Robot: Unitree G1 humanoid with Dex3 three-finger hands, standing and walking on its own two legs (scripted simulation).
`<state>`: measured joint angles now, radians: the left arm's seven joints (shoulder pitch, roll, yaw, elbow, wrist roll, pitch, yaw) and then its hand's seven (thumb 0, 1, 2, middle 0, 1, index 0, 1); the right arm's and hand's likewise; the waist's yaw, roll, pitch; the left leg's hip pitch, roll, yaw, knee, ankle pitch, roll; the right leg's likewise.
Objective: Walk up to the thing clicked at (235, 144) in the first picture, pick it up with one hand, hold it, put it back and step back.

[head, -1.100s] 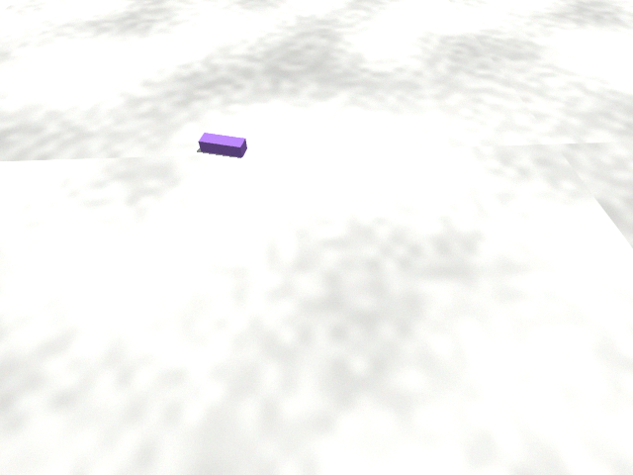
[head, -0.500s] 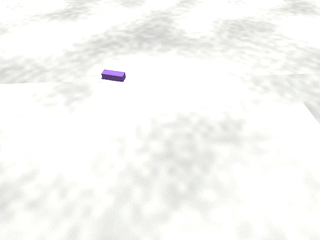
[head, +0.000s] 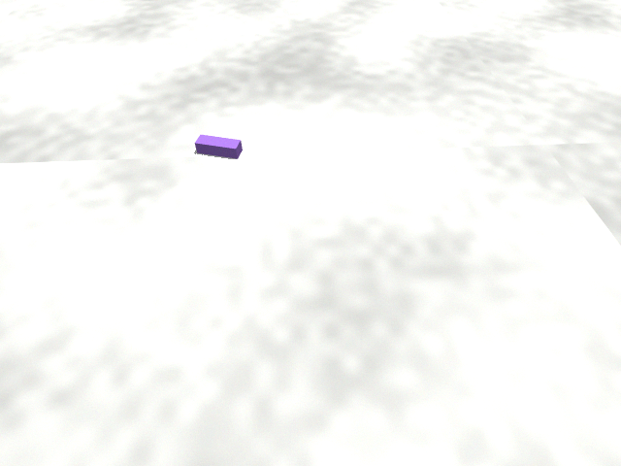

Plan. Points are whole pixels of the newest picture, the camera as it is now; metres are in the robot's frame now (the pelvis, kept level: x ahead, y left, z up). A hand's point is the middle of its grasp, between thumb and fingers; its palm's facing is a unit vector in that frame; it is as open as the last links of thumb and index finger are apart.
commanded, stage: stand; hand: left
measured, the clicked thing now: (218, 146) +1.69 +0.56 -0.75
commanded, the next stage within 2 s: walk up in 0.02 s
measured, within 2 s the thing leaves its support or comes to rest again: neither
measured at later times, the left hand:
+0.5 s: hand (48, 443) +0.17 +0.42 -0.17, palm faces -0.09 -0.90 -0.42, open 7.4 cm
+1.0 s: hand (116, 277) +0.45 +0.40 -0.13, palm faces -0.08 -0.90 -0.43, open 7.4 cm
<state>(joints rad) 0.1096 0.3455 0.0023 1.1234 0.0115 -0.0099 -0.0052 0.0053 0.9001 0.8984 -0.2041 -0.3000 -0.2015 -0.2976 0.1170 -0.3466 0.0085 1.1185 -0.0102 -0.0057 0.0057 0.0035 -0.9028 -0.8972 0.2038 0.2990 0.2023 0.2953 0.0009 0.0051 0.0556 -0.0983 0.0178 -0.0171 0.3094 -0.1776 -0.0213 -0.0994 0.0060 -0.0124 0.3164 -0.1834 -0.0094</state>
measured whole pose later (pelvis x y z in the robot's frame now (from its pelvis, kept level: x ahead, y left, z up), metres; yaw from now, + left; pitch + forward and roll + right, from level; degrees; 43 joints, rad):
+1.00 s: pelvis +0.35 +0.13 -0.02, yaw -5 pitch -2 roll -2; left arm 0.26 0.40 0.04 0.89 0.00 -0.11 -0.02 0.00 0.90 0.90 -0.21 -0.30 -0.20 -0.30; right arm 0.25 -0.44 -0.08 0.86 -0.03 -0.01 0.10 0.01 -0.90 -0.90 0.20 0.30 0.20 0.30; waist 0.01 0.10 0.07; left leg -0.47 0.09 -0.03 1.00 -0.35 0.00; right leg -0.22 -0.04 -0.09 0.53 -0.27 0.00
